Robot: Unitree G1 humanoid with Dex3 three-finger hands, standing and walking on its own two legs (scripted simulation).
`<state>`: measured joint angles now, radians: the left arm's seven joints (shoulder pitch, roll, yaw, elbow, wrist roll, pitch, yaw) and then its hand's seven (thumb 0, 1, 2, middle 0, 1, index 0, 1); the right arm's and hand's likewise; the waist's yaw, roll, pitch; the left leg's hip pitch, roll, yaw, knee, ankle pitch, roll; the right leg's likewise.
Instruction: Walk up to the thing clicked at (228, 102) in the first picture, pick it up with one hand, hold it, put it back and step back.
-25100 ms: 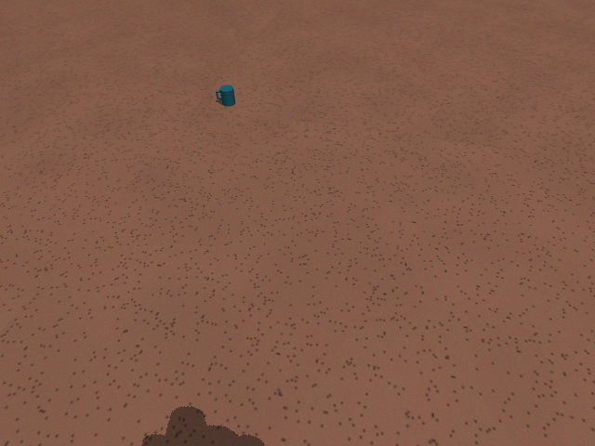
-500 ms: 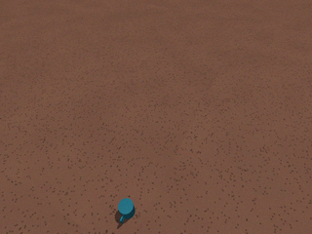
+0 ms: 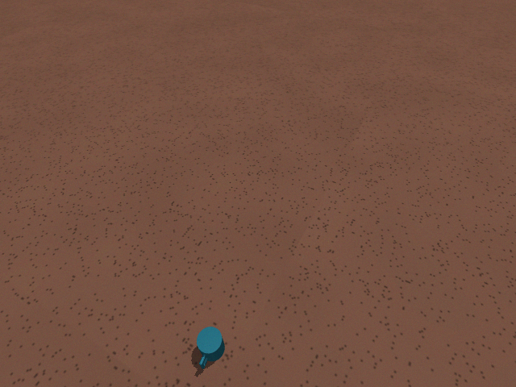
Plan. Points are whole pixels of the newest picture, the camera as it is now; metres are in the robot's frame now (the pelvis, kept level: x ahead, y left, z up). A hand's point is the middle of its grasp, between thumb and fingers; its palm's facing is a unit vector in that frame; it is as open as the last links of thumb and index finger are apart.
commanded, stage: stand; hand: left
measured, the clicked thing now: (209, 349) +0.37 +0.22 -0.73
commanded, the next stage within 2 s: rise first in 1.42 s
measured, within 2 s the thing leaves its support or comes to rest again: neither
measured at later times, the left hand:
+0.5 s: hand out of the picture +0.09 +0.25 -0.16, palm faces -0.02 -0.94 -0.34, open 7.4 cm
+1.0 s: hand out of the picture +0.10 +0.25 -0.16, palm faces -0.02 -0.94 -0.34, open 7.4 cm
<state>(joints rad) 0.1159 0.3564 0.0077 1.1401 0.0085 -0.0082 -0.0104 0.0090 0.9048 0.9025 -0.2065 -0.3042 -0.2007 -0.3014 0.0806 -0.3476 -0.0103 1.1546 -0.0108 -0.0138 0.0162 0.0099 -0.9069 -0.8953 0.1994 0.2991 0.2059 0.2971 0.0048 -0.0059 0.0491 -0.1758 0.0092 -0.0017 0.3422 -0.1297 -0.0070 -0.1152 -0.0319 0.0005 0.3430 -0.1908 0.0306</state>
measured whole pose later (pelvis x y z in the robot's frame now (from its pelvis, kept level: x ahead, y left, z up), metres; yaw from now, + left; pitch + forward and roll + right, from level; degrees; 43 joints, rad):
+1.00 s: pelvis +0.02 +0.00 +0.00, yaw +0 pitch -2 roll +0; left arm 0.11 0.36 0.00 1.13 0.01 -0.01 0.00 0.01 0.90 0.90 -0.21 -0.30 -0.20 -0.30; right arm 0.09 -0.35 0.00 1.15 -0.01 -0.01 0.01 0.01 -0.91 -0.90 0.20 0.30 0.21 0.30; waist 0.00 0.00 0.05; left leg -0.15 0.02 0.00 0.33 -0.16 -0.01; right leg -0.08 -0.03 0.00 0.31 -0.21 0.02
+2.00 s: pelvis +0.01 +0.00 -0.05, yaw -1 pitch +12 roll -1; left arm 0.04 0.31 0.16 0.88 0.19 0.09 0.01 0.00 -0.26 0.96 -0.08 -1.05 -0.09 -1.03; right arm 0.25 -0.25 -0.04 0.67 0.01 -0.07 0.00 0.01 -0.93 -0.91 0.20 0.30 0.21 0.30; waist -0.02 0.00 -0.06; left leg -0.70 0.03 0.00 0.87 -0.38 -0.01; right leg -0.63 -0.01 0.02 0.85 -0.43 0.03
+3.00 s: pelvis -0.07 +0.00 -0.33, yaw -4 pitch +33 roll -4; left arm -0.34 0.48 0.11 0.79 0.79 -0.09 0.20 0.00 -0.52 1.03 -0.07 -1.05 -0.06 -1.06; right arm 0.06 -0.27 -0.06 0.70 -0.02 -0.12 0.04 0.01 -0.87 -0.89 0.20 0.30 0.20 0.30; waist -0.01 0.02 -0.14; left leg -1.98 0.04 -0.08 2.01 -0.61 -0.02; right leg -1.89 0.03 -0.01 2.01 -0.70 0.03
